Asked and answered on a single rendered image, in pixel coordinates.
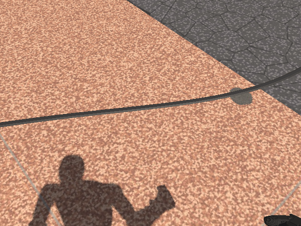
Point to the right robot hand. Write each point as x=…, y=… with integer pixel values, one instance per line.
x=282, y=220

